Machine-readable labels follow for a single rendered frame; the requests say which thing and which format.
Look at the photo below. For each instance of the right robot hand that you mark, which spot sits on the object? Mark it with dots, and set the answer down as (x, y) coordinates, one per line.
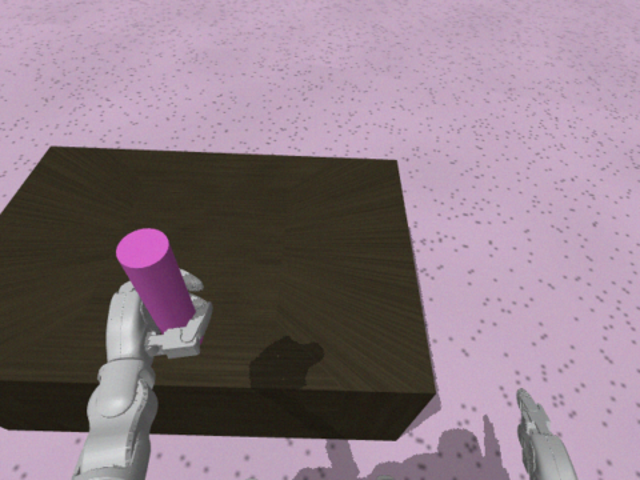
(544, 455)

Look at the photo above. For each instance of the left robot hand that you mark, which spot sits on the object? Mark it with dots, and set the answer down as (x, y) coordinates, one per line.
(132, 333)

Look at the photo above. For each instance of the left robot arm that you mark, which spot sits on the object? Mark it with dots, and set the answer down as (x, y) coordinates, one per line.
(120, 411)

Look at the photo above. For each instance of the can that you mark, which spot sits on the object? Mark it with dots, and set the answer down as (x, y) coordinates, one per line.
(149, 262)

